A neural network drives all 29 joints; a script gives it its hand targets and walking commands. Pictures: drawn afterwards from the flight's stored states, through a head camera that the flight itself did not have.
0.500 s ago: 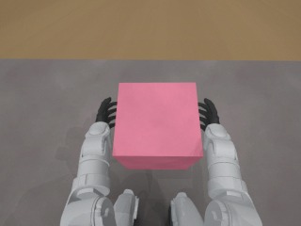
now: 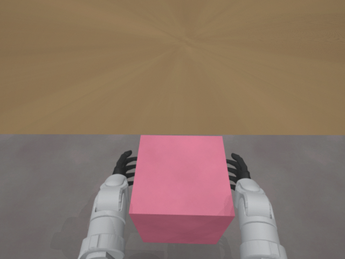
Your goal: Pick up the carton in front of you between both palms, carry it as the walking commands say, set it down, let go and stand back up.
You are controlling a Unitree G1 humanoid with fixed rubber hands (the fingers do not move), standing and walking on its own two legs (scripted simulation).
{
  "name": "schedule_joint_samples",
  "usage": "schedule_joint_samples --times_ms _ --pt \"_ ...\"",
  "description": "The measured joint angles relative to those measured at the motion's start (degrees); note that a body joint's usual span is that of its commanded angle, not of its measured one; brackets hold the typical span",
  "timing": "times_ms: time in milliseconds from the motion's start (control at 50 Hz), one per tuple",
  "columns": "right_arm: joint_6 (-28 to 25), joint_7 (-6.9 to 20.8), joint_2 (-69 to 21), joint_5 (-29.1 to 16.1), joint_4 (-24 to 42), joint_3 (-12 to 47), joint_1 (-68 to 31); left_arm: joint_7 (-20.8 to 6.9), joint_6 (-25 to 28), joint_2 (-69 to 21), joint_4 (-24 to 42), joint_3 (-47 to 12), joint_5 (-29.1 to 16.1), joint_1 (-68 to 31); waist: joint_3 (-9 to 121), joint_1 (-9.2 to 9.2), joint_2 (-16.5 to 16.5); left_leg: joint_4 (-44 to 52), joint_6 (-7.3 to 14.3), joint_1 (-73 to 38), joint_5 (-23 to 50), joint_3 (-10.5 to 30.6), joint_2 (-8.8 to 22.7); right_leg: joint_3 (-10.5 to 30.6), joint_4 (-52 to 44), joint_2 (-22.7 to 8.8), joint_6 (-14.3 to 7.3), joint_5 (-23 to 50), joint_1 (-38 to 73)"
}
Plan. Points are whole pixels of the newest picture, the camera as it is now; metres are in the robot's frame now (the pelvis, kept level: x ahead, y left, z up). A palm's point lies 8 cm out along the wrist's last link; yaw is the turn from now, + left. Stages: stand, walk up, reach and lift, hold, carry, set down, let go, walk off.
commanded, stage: reach and lift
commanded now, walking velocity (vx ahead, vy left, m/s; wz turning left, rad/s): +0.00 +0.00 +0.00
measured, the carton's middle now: (180, 192) +0.31 +0.00 -0.05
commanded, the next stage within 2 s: hold in 0.96 s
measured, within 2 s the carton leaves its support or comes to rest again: neither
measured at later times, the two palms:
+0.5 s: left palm (120, 178) +0.30 +0.15 +0.03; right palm (243, 181) +0.30 -0.15 +0.03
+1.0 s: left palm (118, 176) +0.29 +0.15 +0.04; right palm (244, 180) +0.30 -0.15 +0.04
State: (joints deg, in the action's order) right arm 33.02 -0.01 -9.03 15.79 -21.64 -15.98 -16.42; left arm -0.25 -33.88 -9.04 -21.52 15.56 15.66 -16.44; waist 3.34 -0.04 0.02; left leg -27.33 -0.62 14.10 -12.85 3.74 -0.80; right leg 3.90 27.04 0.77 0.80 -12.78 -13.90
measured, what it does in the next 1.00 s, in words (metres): stands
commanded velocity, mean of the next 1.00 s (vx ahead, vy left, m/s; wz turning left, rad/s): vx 0.00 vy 0.00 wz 0.00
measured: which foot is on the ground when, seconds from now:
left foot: down 0.00-1.00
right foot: down 0.00-1.00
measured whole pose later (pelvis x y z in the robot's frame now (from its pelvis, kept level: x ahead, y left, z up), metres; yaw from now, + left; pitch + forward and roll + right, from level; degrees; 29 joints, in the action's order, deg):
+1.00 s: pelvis +0.01 +0.00 +0.01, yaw +0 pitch -6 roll +0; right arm 39.5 0.4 -8.6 15.7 -14.6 -12.8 -14.6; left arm -0.6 -40.3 -8.6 -14.3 12.3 15.5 -14.5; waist -1.6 0.1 0.0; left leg -21.1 -0.6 4.6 -11.0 3.9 -0.7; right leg 3.9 21.1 0.6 0.7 -11.1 -4.5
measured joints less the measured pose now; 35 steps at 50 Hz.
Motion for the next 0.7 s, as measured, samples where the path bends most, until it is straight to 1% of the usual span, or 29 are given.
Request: schedule_joint_samples --times_ms 100,320,700 --pt "1.3 0.9 -0.5 2.0 -1.8 -2.0 -1.7 -0.7 -1.3 -0.5 -1.9 1.7 1.9 -1.8 -2.1 0.06 0.1 0.4 0.1 -2.5 0.3 -0.2 -0.1 0.2 -0.2 -0.1 0.0 0.2 2.3" --pt "1.4 1.2 -0.9 2.1 0.1 -2.7 -3.2 -0.9 -1.3 -0.9 0.0 2.6 1.7 -3.1 -5.1 0.05 -0.1 0.4 0.0 -3.2 0.6 0.0 -0.1 0.1 -0.2 -0.1 0.0 0.5 3.1" --pt "4.2 0.6 0.1 0.6 4.4 1.9 0.7 -0.6 -4.1 0.2 4.6 -1.9 0.7 0.9 -4.9 0.23 0.0 5.3 -0.1 -7.9 1.6 0.1 0.2 0.0 -5.0 -0.1 -0.2 1.4 7.8"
